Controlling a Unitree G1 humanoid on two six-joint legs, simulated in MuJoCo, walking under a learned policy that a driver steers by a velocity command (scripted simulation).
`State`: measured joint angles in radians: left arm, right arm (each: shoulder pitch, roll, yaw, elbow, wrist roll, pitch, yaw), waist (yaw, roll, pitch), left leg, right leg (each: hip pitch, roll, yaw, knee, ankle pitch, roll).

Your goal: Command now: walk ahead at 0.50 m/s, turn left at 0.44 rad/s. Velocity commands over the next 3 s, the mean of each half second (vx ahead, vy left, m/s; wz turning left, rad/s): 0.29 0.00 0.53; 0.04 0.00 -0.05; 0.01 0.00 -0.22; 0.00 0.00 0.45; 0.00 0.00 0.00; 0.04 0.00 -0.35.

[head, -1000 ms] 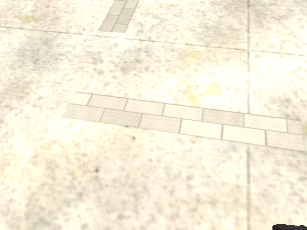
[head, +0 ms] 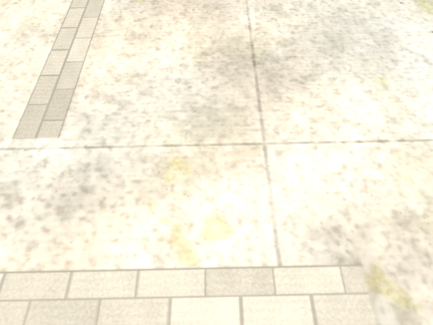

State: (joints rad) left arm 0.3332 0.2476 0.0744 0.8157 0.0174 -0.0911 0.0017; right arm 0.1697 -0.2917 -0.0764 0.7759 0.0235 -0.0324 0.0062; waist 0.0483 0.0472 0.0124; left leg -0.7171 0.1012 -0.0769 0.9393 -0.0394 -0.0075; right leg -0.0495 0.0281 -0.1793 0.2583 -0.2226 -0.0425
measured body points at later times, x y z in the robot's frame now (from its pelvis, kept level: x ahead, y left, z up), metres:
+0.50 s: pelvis +0.21 +0.06 -0.01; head +0.26 +0.09 +0.44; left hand +0.31 +0.38 -0.11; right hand +0.41 -0.18 -0.10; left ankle +0.24 +0.14 -0.75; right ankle +0.33 -0.10 -0.67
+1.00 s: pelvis +0.28 +0.04 -0.02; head +0.31 +0.05 +0.43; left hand +0.39 +0.35 -0.11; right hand +0.47 -0.20 -0.12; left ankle +0.24 +0.14 -0.75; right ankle +0.36 -0.07 -0.74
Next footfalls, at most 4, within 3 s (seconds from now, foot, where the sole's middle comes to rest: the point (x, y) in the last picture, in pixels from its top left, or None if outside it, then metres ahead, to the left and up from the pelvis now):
0.22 left None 0.28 0.15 -0.78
0.68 right None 0.39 -0.05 -0.78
1.28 right None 0.35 -0.11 -0.78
1.82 left None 0.26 0.11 -0.78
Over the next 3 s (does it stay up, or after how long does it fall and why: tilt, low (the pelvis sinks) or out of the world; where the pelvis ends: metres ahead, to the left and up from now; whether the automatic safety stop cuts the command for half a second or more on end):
stays up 0.30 -0.05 0.00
